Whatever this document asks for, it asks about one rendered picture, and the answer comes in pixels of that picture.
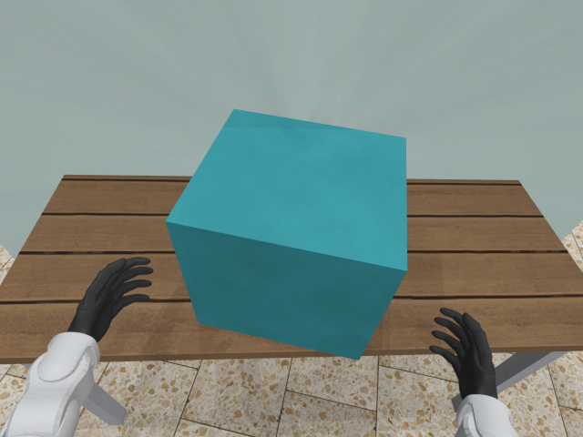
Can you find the robot right forearm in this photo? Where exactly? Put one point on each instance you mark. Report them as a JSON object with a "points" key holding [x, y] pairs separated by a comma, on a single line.
{"points": [[483, 416]]}

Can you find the robot left forearm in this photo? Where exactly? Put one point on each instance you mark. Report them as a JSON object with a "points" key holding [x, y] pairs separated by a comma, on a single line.
{"points": [[57, 383]]}

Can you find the carton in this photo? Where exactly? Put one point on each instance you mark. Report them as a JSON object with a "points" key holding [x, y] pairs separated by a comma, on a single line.
{"points": [[294, 231]]}

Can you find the right robot hand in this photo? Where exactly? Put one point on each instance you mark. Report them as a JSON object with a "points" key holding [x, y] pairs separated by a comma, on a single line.
{"points": [[473, 364]]}

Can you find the left robot hand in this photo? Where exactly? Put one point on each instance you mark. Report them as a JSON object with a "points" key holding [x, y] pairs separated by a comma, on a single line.
{"points": [[103, 299]]}

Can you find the table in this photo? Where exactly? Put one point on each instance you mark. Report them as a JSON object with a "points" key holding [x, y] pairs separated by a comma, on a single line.
{"points": [[473, 245]]}

